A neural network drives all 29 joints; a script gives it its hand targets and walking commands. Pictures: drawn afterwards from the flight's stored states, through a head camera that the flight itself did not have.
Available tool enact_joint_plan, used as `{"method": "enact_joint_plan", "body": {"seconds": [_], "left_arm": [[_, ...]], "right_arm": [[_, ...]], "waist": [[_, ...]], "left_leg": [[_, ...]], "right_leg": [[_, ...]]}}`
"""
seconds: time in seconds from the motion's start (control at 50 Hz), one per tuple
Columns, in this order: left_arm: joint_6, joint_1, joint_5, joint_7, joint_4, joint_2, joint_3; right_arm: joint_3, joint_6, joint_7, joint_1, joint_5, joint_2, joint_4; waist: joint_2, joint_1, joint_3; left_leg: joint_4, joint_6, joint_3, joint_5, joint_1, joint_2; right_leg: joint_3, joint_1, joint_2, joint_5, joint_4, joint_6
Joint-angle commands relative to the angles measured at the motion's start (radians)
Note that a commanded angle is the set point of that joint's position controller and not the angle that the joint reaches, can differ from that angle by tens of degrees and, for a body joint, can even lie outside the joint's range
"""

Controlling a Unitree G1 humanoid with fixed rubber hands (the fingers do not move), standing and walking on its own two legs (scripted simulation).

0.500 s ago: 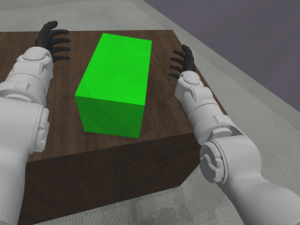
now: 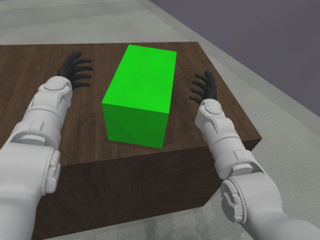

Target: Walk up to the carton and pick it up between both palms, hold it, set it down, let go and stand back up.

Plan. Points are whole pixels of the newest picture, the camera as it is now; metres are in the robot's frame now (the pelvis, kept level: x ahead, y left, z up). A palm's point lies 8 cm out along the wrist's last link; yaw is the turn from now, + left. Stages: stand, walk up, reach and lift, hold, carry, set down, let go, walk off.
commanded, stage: set down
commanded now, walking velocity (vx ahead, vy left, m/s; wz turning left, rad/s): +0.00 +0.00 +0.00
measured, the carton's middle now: (144, 93) +0.54 -0.05 +0.05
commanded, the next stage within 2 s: none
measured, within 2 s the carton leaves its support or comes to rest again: neither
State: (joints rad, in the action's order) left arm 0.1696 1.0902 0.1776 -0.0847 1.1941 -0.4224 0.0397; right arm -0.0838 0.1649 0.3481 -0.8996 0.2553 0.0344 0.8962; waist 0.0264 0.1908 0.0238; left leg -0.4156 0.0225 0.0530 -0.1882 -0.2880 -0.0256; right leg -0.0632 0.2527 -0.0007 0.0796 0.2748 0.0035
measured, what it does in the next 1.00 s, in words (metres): stands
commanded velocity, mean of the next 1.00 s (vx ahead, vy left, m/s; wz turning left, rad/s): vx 0.00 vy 0.00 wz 0.00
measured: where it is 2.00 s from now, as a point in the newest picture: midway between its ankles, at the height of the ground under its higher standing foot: outside the picture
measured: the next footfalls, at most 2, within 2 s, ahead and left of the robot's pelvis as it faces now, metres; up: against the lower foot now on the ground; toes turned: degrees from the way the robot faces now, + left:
none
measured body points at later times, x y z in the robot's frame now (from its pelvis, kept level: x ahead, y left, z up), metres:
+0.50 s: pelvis -0.02 -0.02 +0.00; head -0.01 +0.01 +0.45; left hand +0.44 +0.17 +0.14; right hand +0.37 -0.18 +0.12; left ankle +0.01 +0.10 -0.75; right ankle +0.03 -0.13 -0.75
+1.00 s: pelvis +0.01 +0.00 +0.00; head +0.02 +0.02 +0.45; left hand +0.34 +0.23 +0.10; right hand +0.30 -0.17 +0.10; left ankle +0.01 +0.10 -0.75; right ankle +0.03 -0.13 -0.75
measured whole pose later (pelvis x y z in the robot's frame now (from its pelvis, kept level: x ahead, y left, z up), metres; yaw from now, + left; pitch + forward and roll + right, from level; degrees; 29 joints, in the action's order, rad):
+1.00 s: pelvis +0.01 +0.00 +0.00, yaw +0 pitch -7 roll -2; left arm 0.50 0.20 0.24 -0.17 0.01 -0.46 -0.06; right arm -0.02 0.49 0.44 -0.08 0.27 0.00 -0.17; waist 0.04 0.01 -0.13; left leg -0.41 0.02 0.06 -0.23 -0.07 -0.02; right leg -0.05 0.05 0.00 0.13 0.30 0.00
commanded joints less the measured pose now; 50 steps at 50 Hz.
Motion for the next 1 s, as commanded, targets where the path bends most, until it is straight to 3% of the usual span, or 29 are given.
{"method": "enact_joint_plan", "body": {"seconds": [0.0, 0.16, 0.32, 0.54, 0.66, 0.82, 0.98], "left_arm": [[-0.031, 0.418, 0.023, 0.008, -0.171, -0.142, -0.009], [-0.036, 0.341, 0.046, -0.009, -0.185, -0.151, 0.012], [-0.004, 0.23, 0.038, -0.026, -0.31, -0.175, -0.014], [0.131, -0.054, 0.021, -0.057, -0.692, -0.204, -0.093], [0.227, -0.237, 0.031, -0.073, -0.936, -0.211, -0.132], [0.302, -0.511, 0.053, -0.087, -1.219, -0.191, -0.156], [0.292, -0.748, 0.085, -0.083, -1.44, -0.167, -0.151]], "right_arm": [[0.005, -0.004, -0.01, -0.363, -0.001, 0.088, -0.206], [0.004, 0.03, 0.009, -0.293, -0.016, 0.052, -0.236], [0.005, 0.046, 0.049, -0.187, -0.027, 0.019, -0.361], [0.05, 0.121, 0.11, 0.077, 0.028, -0.012, -0.697], [0.061, 0.193, 0.126, 0.246, 0.049, -0.008, -0.894], [0.057, 0.283, 0.111, 0.518, 0.029, 0.003, -1.131], [0.048, 0.313, 0.068, 0.766, -0.013, 0.014, -1.322]], "waist": [[-0.14, -0.011, 0.489], [-0.115, -0.015, 0.41], [-0.098, -0.032, 0.374], [-0.098, -0.08, 0.311], [-0.101, -0.113, 0.235], [-0.12, -0.145, 0.132], [-0.144, -0.162, 0.061]], "left_leg": [[0.066, -0.046, -0.012, 0.113, 0.104, 0.015], [0.096, -0.017, -0.01, -0.022, 0.04, 0.018], [0.085, -0.012, -0.001, -0.024, 0.043, 0.022], [0.064, -0.026, 0.015, 0.044, 0.112, 0.028], [0.064, -0.032, 0.02, 0.06, 0.161, 0.021], [0.09, -0.039, 0.007, 0.044, 0.184, -0.002], [0.114, -0.049, -0.027, 0.028, 0.161, -0.032]], "right_leg": [[-0.013, -0.246, -0.035, -0.233, 0.065, -0.033], [0.001, -0.265, -0.022, -0.118, 0.064, -0.038], [0.006, -0.302, -0.018, -0.098, 0.064, -0.03], [0.017, -0.37, -0.014, -0.155, 0.057, -0.011], [0.021, -0.344, -0.015, -0.1, 0.035, -0.012], [0.036, -0.323, -0.013, -0.01, 0.012, -0.024], [0.06, -0.319, -0.005, 0.028, 0.013, -0.043]]}}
